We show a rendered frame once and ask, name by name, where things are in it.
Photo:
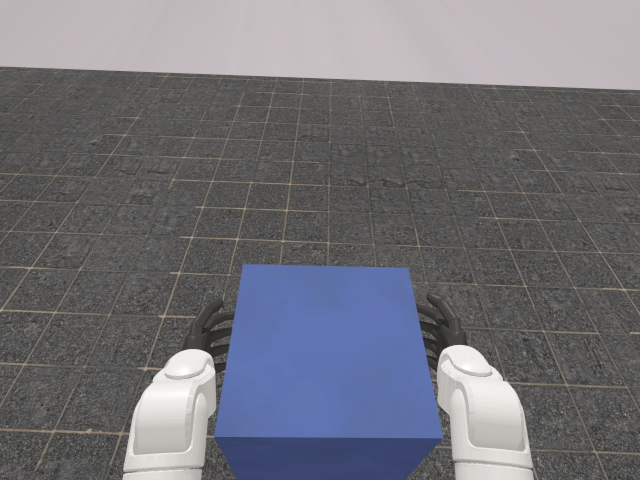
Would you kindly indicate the carton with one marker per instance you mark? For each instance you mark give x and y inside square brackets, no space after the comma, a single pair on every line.
[326,377]

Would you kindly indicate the robot right forearm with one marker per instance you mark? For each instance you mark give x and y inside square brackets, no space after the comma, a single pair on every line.
[488,429]

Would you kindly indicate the left robot hand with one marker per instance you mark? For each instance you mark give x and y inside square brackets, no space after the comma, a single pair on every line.
[201,337]

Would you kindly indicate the robot left forearm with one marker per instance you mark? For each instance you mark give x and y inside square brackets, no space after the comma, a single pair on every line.
[169,424]

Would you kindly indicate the right robot hand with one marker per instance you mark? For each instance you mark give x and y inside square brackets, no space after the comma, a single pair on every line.
[448,332]

